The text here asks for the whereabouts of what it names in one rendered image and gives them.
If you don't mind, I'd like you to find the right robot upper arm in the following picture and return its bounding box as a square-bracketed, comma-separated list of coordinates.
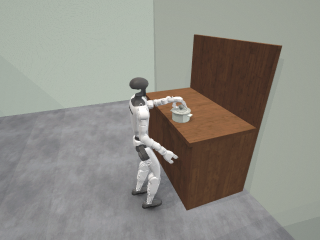
[137, 107, 149, 143]

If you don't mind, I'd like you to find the robot right forearm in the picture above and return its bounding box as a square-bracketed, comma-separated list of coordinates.
[142, 136, 167, 156]

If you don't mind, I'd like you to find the left robot hand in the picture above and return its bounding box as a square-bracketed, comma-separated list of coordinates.
[172, 96, 187, 109]

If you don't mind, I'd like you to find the right robot hand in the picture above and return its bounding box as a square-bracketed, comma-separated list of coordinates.
[163, 150, 178, 164]

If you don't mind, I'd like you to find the pot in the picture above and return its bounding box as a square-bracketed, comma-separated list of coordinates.
[170, 110, 192, 123]

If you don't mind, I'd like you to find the robot left forearm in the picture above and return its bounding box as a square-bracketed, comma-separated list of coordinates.
[150, 96, 174, 107]

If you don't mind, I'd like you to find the right robot shin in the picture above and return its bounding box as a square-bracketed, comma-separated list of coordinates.
[147, 177, 161, 204]

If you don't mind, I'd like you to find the table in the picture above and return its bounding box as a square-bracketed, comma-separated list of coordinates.
[145, 34, 282, 211]

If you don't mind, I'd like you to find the left robot upper arm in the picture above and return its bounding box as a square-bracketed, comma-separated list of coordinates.
[131, 94, 154, 110]

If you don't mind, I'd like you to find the robot right thigh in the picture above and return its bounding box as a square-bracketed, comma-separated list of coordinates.
[138, 145, 161, 182]

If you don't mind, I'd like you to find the lid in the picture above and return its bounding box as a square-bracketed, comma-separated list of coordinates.
[171, 106, 191, 115]

